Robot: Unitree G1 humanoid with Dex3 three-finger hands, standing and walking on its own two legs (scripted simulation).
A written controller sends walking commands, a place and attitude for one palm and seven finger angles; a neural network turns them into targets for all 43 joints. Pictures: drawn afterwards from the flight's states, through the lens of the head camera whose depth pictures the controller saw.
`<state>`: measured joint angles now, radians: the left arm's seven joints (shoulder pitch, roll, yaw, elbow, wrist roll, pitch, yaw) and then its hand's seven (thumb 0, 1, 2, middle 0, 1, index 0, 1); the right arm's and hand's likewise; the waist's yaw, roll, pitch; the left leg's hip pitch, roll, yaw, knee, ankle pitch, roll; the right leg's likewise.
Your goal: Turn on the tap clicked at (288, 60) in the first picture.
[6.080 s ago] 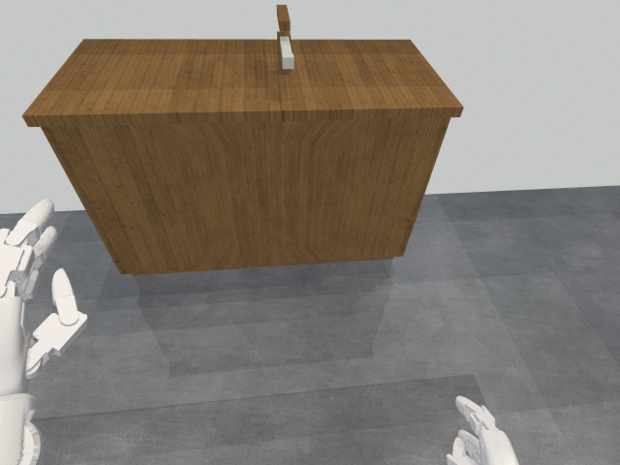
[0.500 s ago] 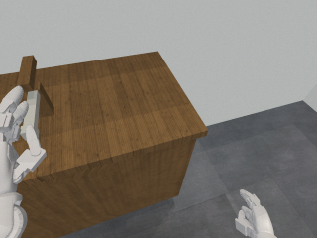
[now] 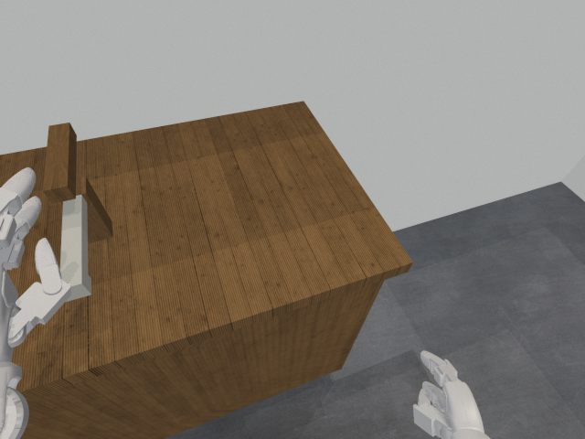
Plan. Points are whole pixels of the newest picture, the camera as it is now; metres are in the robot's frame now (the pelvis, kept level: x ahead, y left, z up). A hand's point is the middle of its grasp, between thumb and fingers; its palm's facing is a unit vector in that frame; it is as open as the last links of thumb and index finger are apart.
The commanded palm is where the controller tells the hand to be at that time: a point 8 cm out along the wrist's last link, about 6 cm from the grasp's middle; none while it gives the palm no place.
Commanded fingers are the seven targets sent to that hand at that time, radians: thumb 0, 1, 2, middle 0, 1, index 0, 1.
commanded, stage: come to a stop and stand still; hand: left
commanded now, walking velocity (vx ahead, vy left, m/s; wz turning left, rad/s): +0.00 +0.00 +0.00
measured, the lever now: (74, 284) +0.26 +0.29 +0.08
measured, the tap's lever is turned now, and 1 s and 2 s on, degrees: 0 0 0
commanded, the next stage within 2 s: look again from close up in 0.14 s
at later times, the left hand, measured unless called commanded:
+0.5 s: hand (96, 296) +0.22 +0.23 +0.14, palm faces +0.30 -0.89 -0.35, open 7.4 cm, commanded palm +0.16 +0.28 +0.17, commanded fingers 0.00 0.90 0.90 -0.20 -0.30 -0.20 -0.30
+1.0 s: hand (85, 323) +0.19 +0.22 +0.15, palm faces +0.34 -0.86 -0.37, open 7.4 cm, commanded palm +0.12 +0.25 +0.17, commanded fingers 0.00 0.90 0.90 -0.20 -0.30 -0.20 -0.30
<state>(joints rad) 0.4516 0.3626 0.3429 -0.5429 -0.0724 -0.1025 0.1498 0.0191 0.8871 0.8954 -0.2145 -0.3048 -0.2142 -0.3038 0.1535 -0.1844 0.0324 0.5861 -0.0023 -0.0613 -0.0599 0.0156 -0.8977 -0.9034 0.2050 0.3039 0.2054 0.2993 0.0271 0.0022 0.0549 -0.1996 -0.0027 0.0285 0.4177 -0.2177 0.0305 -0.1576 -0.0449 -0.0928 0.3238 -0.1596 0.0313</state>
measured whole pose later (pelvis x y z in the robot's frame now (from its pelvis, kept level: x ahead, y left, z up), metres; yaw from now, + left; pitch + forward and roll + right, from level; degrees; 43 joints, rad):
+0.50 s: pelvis +0.00 +0.00 -0.01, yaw +0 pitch +0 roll -1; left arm 0.44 0.34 0.29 -0.48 -0.04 -0.23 0.10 0.02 0.89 0.90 -0.21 -0.30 -0.21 -0.30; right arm 0.21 -0.21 0.00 0.58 0.00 -0.14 0.00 0.01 -0.90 -0.90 0.20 0.30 0.20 0.30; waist 0.01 -0.02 0.07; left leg -0.25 -0.01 0.04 0.50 -0.25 0.04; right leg -0.22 -0.05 -0.08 0.42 -0.20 0.04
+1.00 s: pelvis -0.04 -0.02 -0.01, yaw -1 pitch +0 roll -1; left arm 0.39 0.39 0.38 -0.51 -0.06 -0.25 0.08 0.02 0.89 0.90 -0.21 -0.30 -0.21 -0.30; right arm 0.14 -0.16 0.03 0.52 -0.01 -0.15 0.00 0.01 -0.90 -0.90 0.20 0.30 0.21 0.30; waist 0.04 -0.04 0.12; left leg -0.33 0.04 0.02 0.54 -0.22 0.00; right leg -0.30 -0.01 -0.09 0.47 -0.17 -0.01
